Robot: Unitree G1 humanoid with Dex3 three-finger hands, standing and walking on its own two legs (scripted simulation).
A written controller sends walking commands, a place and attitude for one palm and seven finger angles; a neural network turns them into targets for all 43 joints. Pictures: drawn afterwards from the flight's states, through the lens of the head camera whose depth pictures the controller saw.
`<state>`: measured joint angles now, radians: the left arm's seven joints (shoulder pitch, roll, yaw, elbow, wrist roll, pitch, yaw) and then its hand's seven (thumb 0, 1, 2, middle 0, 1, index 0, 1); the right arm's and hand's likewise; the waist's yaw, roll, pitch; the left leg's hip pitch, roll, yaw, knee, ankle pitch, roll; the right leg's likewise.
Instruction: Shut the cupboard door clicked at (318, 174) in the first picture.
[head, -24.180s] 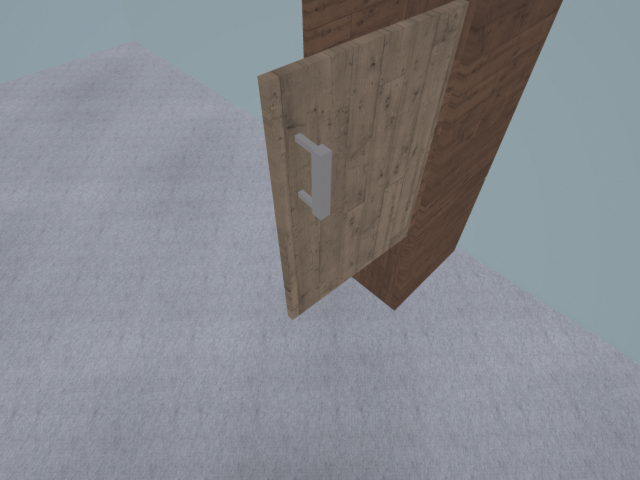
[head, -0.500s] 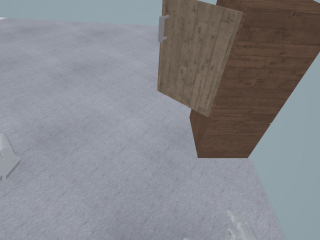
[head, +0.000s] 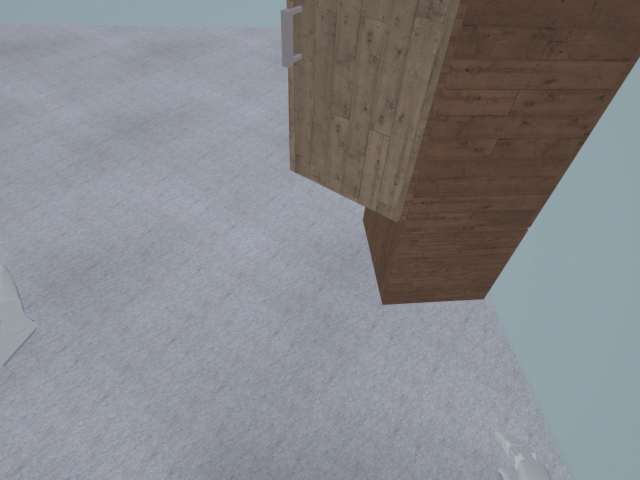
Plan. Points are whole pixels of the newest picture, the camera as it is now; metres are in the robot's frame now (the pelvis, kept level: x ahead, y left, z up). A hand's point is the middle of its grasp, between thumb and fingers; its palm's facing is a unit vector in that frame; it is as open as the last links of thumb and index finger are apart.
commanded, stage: stop stepping back and stand still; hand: left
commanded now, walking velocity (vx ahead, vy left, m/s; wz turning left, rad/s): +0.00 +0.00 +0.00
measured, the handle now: (292, 36) +1.04 +0.11 +0.11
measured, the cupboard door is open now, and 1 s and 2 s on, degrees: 50 50 50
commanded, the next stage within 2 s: let the arm hang, fingers relaxed in 0.46 s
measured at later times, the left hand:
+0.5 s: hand (63, 302) +0.23 +0.25 +0.17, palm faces +0.42 -0.76 -0.50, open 7.4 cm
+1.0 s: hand out of the picture -0.05 +0.20 -0.16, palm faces +0.02 -0.98 -0.19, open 7.1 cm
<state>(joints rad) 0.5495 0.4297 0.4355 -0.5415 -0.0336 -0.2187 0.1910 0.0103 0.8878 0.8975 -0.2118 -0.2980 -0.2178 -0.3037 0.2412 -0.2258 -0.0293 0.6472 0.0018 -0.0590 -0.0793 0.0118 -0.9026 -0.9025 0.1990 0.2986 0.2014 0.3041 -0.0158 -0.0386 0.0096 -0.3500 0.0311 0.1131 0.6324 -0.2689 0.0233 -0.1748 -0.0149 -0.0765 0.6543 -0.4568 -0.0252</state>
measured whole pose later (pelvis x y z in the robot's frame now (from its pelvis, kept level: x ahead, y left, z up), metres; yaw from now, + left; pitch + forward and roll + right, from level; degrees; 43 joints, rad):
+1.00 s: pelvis -0.01 +0.01 +0.02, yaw +1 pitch +0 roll -1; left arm 0.35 0.20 0.00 1.06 0.01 0.04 0.02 0.00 0.97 0.90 -0.20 -0.30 -0.21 -0.30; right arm 0.29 -0.19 0.02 1.05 -0.02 0.05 -0.01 0.01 -0.90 -0.90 0.20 0.30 0.20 0.30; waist 0.00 -0.02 0.06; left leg -0.29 0.02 0.07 0.46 -0.16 0.03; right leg -0.12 0.00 -0.07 0.42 -0.30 -0.01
